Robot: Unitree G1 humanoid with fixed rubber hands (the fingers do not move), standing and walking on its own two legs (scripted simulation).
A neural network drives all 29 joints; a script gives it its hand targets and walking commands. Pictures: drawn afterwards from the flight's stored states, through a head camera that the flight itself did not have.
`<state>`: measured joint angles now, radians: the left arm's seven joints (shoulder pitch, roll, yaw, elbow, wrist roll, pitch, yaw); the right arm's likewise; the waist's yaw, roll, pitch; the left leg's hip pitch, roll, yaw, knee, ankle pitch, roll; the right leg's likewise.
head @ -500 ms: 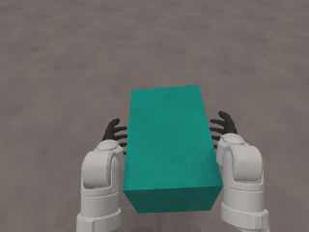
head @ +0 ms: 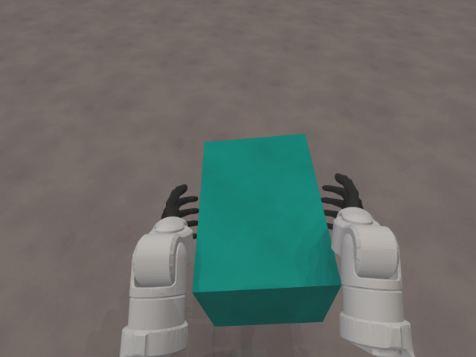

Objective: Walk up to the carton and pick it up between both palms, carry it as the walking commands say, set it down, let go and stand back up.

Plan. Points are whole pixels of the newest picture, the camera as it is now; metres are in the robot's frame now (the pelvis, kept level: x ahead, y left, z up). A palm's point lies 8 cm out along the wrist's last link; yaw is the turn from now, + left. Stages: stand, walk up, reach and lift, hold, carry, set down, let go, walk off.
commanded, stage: carry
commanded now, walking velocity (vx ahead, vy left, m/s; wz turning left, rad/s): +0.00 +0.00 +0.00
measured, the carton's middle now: (260, 228) +0.35 -0.01 +0.01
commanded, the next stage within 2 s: none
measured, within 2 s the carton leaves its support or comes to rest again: neither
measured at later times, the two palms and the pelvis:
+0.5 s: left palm (174, 234) +0.29 +0.13 +0.09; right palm (348, 222) +0.30 -0.14 +0.10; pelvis +0.00 +0.00 +0.00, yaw +0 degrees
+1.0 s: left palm (174, 237) +0.29 +0.13 +0.08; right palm (347, 223) +0.30 -0.14 +0.10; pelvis +0.00 +0.00 +0.00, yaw +0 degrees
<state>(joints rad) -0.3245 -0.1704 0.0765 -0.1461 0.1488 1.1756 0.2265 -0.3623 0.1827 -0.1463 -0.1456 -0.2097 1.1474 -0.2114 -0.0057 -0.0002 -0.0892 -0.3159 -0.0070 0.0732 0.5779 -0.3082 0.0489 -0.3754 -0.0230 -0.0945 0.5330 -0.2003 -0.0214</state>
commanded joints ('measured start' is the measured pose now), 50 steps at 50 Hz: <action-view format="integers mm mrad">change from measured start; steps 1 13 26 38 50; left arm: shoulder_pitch -349 -365 -373 -356 -365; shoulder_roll -855 -828 -849 -859 -825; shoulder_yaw -364 -355 -378 -392 -369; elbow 114 95 33 -16 20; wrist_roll -242 -241 -258 -279 -263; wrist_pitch -72 -132 -163 -183 -198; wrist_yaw -240 -236 -231 -224 -220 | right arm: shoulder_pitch -263 -272 -269 -271 -249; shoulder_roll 833 816 839 852 805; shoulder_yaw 417 407 431 460 407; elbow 180 183 116 63 121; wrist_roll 310 306 327 351 318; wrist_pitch -44 -100 -129 -151 -164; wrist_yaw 245 239 238 227 225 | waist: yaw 13 11 12 10 8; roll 22 14 -5 -17 9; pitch -358 -353 -294 -326 -335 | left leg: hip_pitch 78 65 30 64 77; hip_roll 136 135 138 133 139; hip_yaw -126 -135 -138 -122 -131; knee -88 -92 -134 -95 -97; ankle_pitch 224 211 87 177 216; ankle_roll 15 10 4 4 10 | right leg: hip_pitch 207 213 206 224 209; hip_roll -112 -117 -109 -113 -105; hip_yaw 130 137 131 134 129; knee -31 -42 -57 -40 -32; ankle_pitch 200 190 84 192 185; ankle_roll -25 -26 -21 -19 -21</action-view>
